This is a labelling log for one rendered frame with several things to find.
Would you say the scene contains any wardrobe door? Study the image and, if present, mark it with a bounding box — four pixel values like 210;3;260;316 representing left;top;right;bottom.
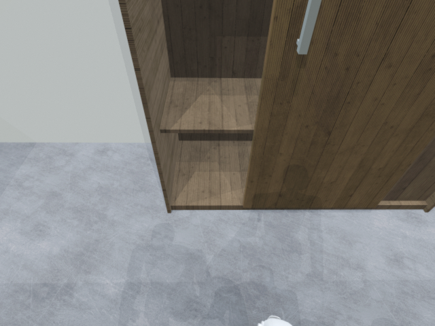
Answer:
382;136;435;200
243;0;435;208

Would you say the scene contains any handle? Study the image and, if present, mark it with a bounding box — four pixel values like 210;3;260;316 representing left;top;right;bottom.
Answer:
296;0;321;54

